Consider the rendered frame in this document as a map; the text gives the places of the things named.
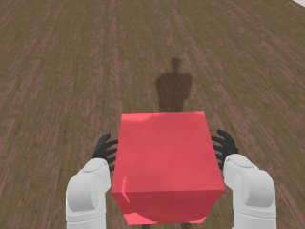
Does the right robot forearm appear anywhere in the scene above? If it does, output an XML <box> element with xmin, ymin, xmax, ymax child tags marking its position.
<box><xmin>223</xmin><ymin>154</ymin><xmax>277</xmax><ymax>229</ymax></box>

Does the robot right hand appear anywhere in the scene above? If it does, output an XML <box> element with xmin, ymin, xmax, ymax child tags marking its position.
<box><xmin>211</xmin><ymin>129</ymin><xmax>239</xmax><ymax>172</ymax></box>

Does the robot left hand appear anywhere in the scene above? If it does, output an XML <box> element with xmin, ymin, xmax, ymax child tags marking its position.
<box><xmin>92</xmin><ymin>133</ymin><xmax>118</xmax><ymax>172</ymax></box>

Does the left robot forearm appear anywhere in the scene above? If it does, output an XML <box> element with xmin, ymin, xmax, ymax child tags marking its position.
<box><xmin>66</xmin><ymin>157</ymin><xmax>112</xmax><ymax>229</ymax></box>

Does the carton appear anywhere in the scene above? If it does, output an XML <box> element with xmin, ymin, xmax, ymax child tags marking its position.
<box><xmin>112</xmin><ymin>111</ymin><xmax>225</xmax><ymax>225</ymax></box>

